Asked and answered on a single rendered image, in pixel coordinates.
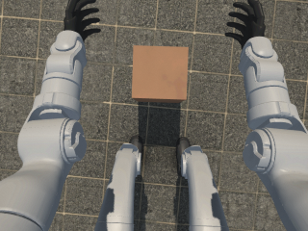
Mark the carton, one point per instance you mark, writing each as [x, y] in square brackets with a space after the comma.
[160, 73]

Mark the left robot foot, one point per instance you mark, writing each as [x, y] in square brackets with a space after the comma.
[137, 142]

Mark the right robot foot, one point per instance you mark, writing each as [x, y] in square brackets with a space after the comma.
[181, 144]

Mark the left robot forearm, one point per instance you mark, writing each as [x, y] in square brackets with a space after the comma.
[62, 80]

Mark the right robot forearm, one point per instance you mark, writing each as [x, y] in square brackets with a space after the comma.
[266, 90]

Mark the right robot hand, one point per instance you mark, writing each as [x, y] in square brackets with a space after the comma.
[254, 21]

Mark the robot right upper arm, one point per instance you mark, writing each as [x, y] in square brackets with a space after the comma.
[280, 159]

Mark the robot foot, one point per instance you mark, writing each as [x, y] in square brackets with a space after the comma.
[137, 142]
[181, 144]

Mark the robot left upper arm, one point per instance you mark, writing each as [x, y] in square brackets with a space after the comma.
[48, 148]

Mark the left robot hand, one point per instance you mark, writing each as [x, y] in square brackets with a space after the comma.
[73, 20]

